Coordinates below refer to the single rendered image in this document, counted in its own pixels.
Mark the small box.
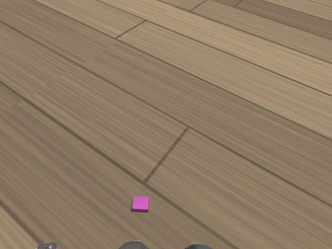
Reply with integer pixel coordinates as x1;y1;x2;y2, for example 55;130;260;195
132;196;149;212

